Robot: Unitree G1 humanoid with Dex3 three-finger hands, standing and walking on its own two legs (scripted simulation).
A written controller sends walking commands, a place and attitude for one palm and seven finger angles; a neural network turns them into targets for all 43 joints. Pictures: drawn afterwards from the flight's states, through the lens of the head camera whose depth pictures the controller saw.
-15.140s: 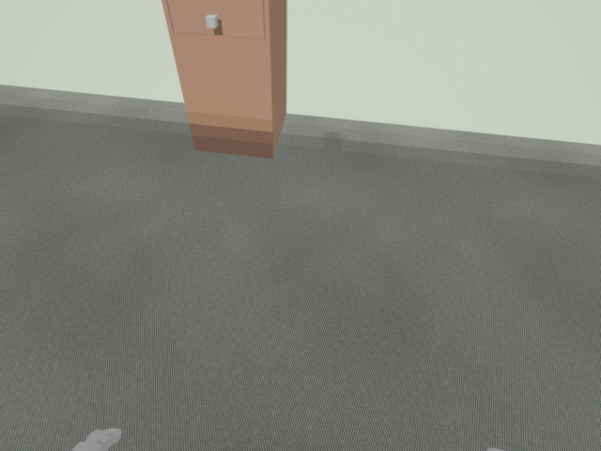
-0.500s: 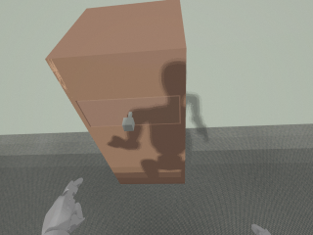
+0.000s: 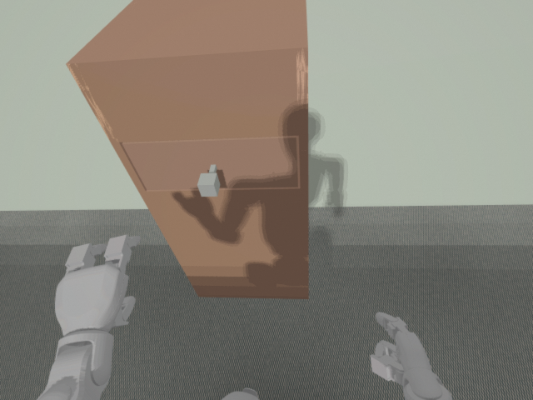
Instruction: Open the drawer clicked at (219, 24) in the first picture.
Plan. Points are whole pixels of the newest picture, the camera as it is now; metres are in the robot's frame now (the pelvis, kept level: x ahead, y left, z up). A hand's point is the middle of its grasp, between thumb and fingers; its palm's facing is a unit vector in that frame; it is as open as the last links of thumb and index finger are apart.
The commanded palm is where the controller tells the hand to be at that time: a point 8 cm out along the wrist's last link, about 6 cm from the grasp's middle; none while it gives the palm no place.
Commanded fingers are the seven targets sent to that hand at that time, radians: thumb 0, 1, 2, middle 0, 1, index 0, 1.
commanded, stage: raise the hand with hooked fingers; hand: left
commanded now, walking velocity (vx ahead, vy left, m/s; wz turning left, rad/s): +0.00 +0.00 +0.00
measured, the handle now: (210, 178) +0.56 +0.21 -0.02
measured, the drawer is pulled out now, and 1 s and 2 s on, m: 0.00 0.00 0.00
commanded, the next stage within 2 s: move the hooked fingers above the handle in 1.20 s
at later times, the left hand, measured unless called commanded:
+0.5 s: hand (104, 244) +0.31 +0.30 +0.08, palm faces +0.13 -0.12 -0.98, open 13.1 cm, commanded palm +0.28 +0.30 +0.15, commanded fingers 0.00 -0.50 0.30 -0.30 -1.20 -0.30 -1.20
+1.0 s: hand (75, 209) +0.35 +0.34 +0.12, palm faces +0.01 -0.13 -0.99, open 13.9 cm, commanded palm +0.31 +0.35 +0.19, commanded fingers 0.00 -0.50 0.30 -0.30 -1.20 -0.30 -1.20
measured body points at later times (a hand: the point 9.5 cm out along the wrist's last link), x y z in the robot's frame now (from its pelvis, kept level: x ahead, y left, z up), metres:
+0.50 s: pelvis +0.02 +0.08 +0.04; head +0.03 +0.05 +0.48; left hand +0.30 +0.30 +0.13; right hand +0.21 -0.18 -0.06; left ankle +0.06 +0.16 -0.68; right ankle -0.02 -0.02 -0.68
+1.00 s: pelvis +0.02 +0.13 +0.05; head +0.03 +0.12 +0.50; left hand +0.34 +0.35 +0.17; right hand +0.19 -0.09 -0.06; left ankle +0.06 +0.16 -0.68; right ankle -0.02 -0.01 -0.68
